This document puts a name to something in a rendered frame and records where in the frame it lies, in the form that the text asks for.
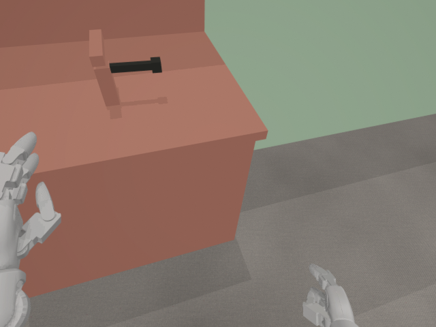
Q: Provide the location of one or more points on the robot left hand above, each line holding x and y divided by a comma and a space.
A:
16, 168

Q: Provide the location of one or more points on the robot left forearm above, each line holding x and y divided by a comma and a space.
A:
15, 305

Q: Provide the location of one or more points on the tap lever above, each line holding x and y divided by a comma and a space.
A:
154, 64

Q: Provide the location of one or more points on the robot right hand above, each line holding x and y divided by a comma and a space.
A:
332, 305

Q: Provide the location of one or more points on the counter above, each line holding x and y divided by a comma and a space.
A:
141, 166

